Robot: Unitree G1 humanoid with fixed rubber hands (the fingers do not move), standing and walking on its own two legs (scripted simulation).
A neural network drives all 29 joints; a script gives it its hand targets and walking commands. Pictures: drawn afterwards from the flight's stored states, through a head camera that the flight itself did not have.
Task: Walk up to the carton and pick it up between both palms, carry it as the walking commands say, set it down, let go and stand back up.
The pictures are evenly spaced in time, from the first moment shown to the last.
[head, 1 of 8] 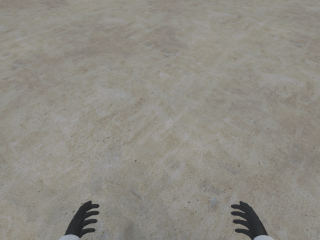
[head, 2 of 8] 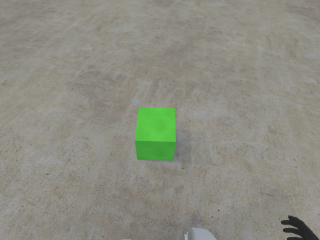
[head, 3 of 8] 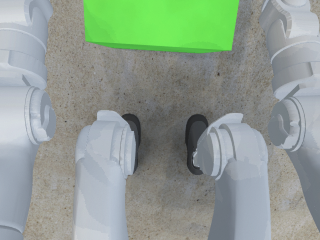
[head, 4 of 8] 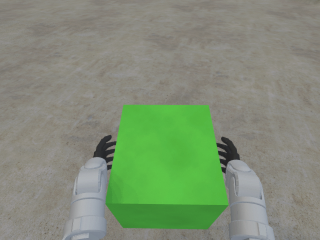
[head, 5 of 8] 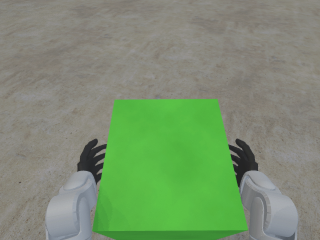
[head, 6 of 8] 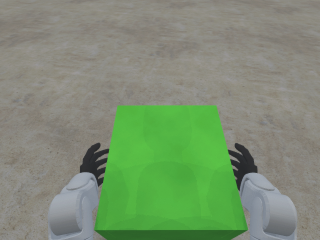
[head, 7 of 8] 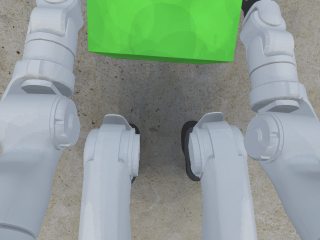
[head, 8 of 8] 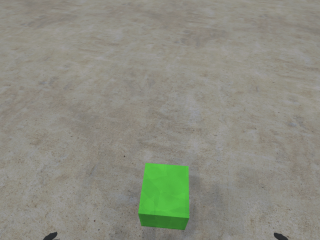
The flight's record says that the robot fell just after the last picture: no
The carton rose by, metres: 0.70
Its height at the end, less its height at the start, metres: +0.00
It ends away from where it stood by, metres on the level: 0.70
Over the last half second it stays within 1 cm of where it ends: yes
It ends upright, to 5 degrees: yes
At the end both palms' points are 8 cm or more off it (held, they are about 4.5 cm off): yes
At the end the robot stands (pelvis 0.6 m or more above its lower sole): yes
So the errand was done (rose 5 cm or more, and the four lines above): yes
